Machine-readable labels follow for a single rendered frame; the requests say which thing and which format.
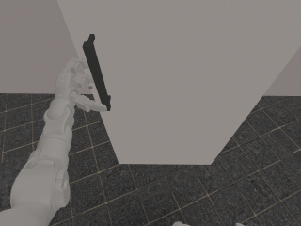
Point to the left robot hand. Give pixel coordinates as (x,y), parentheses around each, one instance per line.
(66,86)

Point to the fridge door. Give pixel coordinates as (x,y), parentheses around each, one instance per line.
(182,75)

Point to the robot left forearm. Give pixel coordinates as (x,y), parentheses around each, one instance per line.
(55,140)

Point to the handle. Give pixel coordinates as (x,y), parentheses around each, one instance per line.
(95,69)

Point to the robot left upper arm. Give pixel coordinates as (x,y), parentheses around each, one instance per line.
(36,196)

